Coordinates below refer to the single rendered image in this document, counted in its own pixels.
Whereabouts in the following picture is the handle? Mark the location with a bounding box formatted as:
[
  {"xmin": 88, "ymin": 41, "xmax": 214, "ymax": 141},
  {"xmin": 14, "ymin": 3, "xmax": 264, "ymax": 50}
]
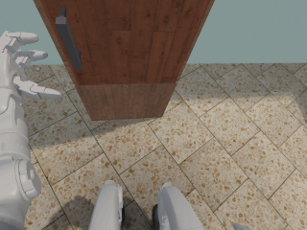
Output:
[{"xmin": 55, "ymin": 6, "xmax": 83, "ymax": 70}]

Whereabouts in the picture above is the robot left upper arm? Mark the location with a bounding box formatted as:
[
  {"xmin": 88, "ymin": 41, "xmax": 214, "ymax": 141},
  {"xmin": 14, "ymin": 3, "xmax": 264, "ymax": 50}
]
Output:
[{"xmin": 0, "ymin": 159, "xmax": 42, "ymax": 230}]

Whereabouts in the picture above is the robot left forearm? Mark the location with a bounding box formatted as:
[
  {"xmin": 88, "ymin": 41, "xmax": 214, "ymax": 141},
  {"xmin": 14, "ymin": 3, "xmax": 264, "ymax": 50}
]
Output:
[{"xmin": 0, "ymin": 87, "xmax": 31, "ymax": 165}]

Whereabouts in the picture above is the right robot thigh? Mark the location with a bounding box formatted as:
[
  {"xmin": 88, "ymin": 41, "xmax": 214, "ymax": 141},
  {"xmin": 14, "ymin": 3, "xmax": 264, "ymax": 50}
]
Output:
[{"xmin": 156, "ymin": 186, "xmax": 205, "ymax": 230}]

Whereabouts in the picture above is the left robot thigh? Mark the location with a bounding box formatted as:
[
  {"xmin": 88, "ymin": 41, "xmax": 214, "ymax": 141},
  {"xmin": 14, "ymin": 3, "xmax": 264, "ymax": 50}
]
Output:
[{"xmin": 88, "ymin": 183, "xmax": 124, "ymax": 230}]

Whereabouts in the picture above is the robot thigh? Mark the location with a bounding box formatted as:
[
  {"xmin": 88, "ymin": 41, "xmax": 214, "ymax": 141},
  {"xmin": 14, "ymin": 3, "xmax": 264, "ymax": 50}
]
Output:
[
  {"xmin": 156, "ymin": 186, "xmax": 205, "ymax": 230},
  {"xmin": 88, "ymin": 183, "xmax": 124, "ymax": 230}
]

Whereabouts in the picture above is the left robot hand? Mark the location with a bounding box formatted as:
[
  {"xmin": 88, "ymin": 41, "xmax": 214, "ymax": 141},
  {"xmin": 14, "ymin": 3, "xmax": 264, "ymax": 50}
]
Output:
[{"xmin": 0, "ymin": 31, "xmax": 62, "ymax": 100}]

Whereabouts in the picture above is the cupboard door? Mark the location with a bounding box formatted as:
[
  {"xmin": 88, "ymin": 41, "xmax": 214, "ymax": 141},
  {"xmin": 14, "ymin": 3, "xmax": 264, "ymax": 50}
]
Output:
[{"xmin": 40, "ymin": 0, "xmax": 210, "ymax": 85}]

